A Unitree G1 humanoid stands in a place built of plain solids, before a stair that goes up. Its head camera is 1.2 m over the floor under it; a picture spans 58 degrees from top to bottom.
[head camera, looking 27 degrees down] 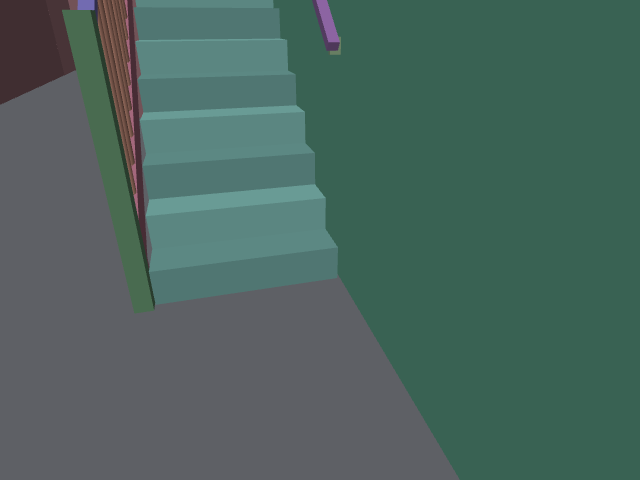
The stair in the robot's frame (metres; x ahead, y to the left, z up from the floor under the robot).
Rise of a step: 0.18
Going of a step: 0.22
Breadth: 0.90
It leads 15 degrees to the left of straight ahead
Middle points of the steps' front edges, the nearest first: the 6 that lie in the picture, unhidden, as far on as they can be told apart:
1.80 0.34 0.18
2.02 0.40 0.36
2.23 0.46 0.54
2.45 0.52 0.72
2.66 0.58 0.91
2.88 0.64 1.09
